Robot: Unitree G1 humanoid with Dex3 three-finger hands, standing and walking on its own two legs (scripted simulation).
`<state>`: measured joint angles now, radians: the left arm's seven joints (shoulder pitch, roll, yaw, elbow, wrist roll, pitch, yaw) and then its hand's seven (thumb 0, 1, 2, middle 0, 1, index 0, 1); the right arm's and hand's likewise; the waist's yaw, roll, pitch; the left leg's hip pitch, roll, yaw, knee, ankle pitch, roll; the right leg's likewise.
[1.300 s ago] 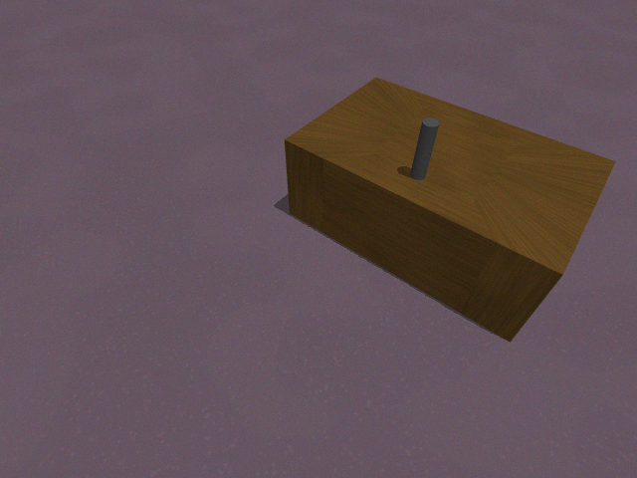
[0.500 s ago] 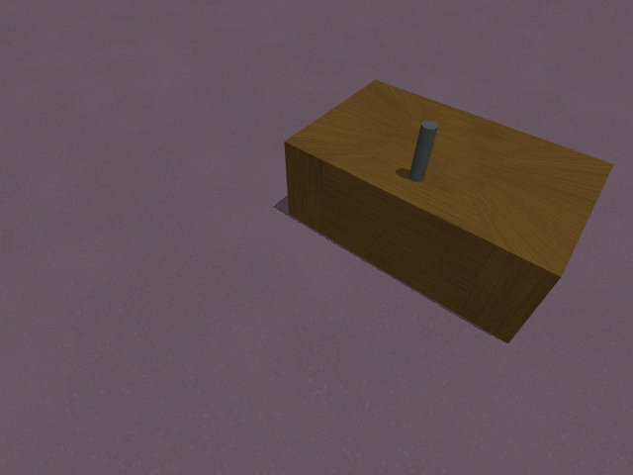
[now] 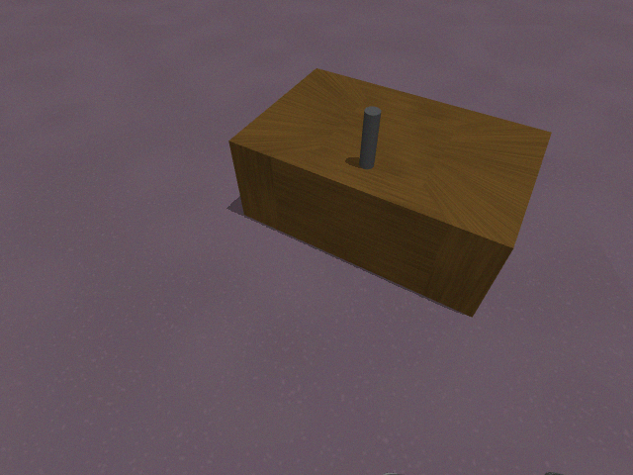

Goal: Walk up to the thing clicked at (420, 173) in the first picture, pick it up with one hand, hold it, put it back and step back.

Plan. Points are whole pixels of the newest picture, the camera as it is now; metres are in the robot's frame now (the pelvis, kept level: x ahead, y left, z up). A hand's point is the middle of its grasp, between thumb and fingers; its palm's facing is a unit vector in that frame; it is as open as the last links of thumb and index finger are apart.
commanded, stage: walk up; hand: left
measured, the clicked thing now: (369, 139) +1.12 -0.17 -0.28
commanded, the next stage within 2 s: none
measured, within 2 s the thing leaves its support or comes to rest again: neither
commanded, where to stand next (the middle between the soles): +0.63 -0.14 m, yaw -29 degrees
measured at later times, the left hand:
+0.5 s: hand (189, 409) +0.26 +0.21 -0.16, palm faces -0.24 -0.91 -0.34, open 7.4 cm
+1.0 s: hand (274, 231) +0.59 +0.09 -0.13, palm faces -0.39 -0.81 -0.44, open 7.4 cm
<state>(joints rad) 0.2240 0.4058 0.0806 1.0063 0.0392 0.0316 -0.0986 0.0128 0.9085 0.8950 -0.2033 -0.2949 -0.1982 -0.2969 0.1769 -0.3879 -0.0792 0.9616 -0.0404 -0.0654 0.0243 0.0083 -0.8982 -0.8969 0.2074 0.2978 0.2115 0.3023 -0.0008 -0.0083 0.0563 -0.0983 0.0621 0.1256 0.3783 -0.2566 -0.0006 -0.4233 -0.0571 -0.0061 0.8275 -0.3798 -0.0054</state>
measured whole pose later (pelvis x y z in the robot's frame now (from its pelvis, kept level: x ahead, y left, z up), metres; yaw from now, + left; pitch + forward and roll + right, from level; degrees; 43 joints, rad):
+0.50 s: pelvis +0.18 -0.05 -0.02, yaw -13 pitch -2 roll -1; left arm 0.39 0.40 0.06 0.85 0.02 -0.06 -0.06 0.01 0.90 0.89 -0.21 -0.30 -0.20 -0.30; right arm 0.26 -0.42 -0.07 0.83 -0.04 -0.06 0.08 0.01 -0.90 -0.90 0.20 0.30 0.21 0.30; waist 0.03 0.01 0.06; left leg -0.42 0.07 0.04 0.64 -0.24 0.01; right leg -0.18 0.02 0.05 0.63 -0.42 0.00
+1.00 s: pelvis +0.37 -0.11 -0.02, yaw -23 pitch -3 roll +0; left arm 0.22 0.40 0.05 0.80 0.00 -0.09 -0.03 0.01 0.91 0.89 -0.20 -0.29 -0.20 -0.30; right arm 0.36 -0.43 -0.04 0.84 -0.02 0.00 0.04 0.01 -0.90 -0.90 0.20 0.30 0.21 0.30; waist -0.04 0.07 0.10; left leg -0.33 0.07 0.02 1.08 -0.46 0.02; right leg -0.36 0.02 -0.04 0.64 -0.24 -0.05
